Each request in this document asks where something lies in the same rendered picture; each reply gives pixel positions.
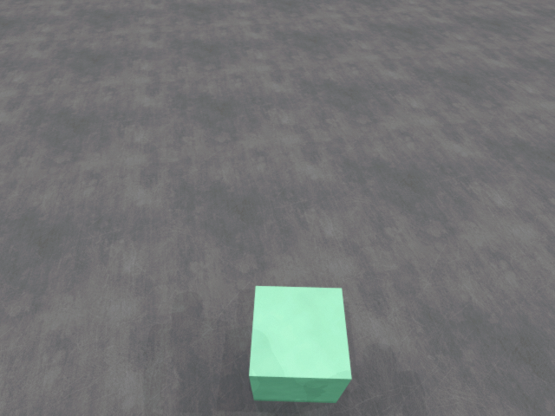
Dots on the carton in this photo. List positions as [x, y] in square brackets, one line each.
[299, 345]

